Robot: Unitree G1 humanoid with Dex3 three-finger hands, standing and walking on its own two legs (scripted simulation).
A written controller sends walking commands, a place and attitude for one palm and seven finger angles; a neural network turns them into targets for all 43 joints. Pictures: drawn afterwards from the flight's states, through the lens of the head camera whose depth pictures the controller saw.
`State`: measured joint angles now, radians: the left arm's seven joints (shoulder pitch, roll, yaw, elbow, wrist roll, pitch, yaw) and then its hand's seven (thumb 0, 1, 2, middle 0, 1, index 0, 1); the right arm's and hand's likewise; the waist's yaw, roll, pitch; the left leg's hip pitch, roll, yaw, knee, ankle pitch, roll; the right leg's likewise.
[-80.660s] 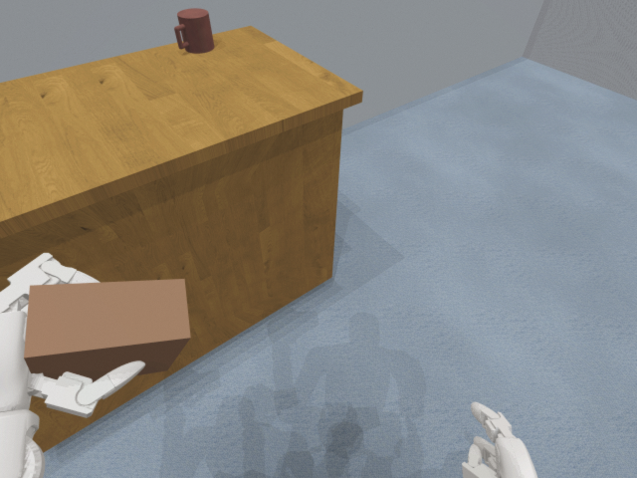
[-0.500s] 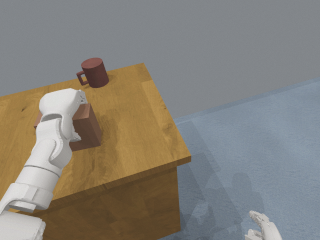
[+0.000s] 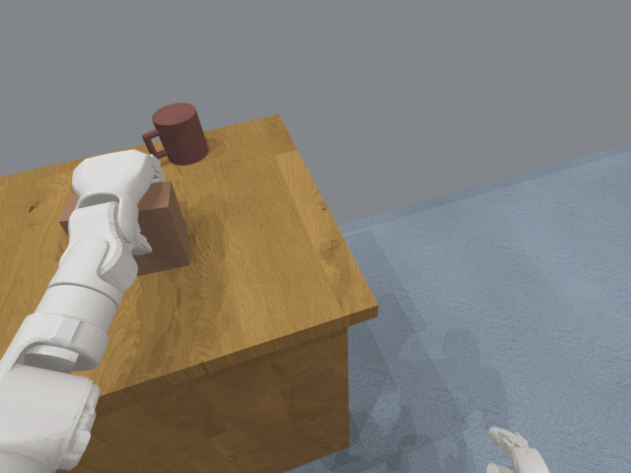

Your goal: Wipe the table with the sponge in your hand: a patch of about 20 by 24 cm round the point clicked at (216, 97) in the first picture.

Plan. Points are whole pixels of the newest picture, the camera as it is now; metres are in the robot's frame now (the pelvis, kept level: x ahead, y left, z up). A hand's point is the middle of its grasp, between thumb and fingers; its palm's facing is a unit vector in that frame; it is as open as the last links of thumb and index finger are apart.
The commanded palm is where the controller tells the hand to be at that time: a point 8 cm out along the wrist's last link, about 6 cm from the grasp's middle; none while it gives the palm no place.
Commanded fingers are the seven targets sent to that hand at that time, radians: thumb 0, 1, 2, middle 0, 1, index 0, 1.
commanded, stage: wipe forward along the middle lane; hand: left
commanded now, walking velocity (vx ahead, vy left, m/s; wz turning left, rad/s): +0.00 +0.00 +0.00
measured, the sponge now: (138, 243) +0.39 +0.28 +0.09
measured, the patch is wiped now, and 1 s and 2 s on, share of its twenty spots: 1.00 1.00 1.00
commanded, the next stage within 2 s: slide back across to the first lane in 0.44 s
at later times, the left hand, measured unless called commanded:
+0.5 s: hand (135, 184) +0.46 +0.29 +0.15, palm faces -0.10 +0.01 -0.99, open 9.8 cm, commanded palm +0.45 +0.30 +0.18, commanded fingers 0.00 0.10 1.30 -1.20 -1.60 -1.20 -1.60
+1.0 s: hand (100, 180) +0.46 +0.34 +0.15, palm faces -0.05 +0.00 -1.00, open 9.8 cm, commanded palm +0.43 +0.35 +0.21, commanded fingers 0.00 0.10 1.30 -1.20 -1.60 -1.20 -1.60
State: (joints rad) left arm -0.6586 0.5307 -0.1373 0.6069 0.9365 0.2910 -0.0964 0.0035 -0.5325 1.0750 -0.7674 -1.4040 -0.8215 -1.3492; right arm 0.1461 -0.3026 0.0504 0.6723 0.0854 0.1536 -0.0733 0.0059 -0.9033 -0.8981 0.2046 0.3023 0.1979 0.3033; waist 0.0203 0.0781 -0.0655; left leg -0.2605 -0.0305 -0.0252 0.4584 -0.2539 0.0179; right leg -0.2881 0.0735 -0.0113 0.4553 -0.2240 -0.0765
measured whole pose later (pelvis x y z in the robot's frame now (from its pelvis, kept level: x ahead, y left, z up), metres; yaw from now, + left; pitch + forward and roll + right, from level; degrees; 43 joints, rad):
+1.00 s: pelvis +0.04 +0.03 +0.00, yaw -1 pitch +6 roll -1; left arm -0.70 0.65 -0.02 0.70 0.96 0.16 -0.11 0.00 -0.52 1.07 -0.75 -1.41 -0.79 -1.38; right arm 0.19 -0.31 0.03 0.67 0.08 0.20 -0.05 0.00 -0.90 -0.90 0.20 0.30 0.20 0.30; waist -0.01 0.08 -0.06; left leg -0.23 -0.05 -0.01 0.39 -0.26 0.06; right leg -0.24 0.05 0.01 0.36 -0.22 -0.04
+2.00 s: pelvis +0.02 +0.04 +0.01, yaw +1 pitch +2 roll -1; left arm -0.40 0.61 -0.02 0.29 0.90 0.24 -0.13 0.00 -0.49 1.06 -0.73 -1.43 -0.76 -1.41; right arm 0.11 -0.31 0.04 0.64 0.07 0.19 -0.03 0.01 -0.90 -0.90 0.20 0.30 0.20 0.30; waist 0.06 0.09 -0.03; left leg -0.18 -0.07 -0.03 0.38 -0.24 0.07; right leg -0.18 0.03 -0.01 0.35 -0.20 -0.02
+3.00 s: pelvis +0.02 +0.03 +0.00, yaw -1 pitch +1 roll -1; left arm 0.04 0.59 0.03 -0.24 0.84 0.42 -0.08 0.00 -0.46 1.05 -0.70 -1.45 -0.74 -1.43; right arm 0.05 -0.30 0.07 0.59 0.07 0.16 -0.02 0.01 -0.90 -0.90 0.20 0.30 0.20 0.30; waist 0.09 0.12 -0.04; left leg -0.18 -0.05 -0.01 0.47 -0.30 0.05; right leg -0.21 0.05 0.01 0.46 -0.27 -0.04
